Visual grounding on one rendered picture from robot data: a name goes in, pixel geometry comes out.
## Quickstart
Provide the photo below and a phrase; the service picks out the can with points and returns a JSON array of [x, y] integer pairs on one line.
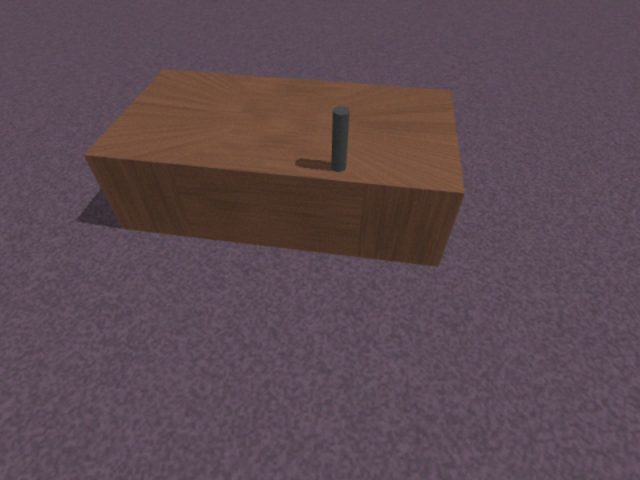
[[339, 138]]

